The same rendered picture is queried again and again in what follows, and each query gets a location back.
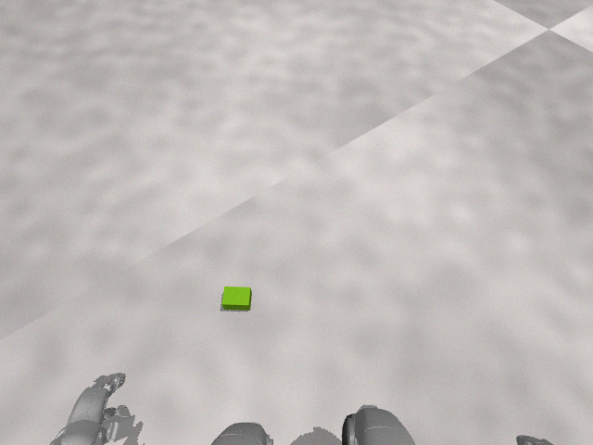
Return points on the left robot hand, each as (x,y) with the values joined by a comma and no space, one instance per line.
(91,405)

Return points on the left robot arm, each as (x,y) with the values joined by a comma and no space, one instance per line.
(82,432)

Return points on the small box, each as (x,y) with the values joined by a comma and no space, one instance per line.
(236,298)

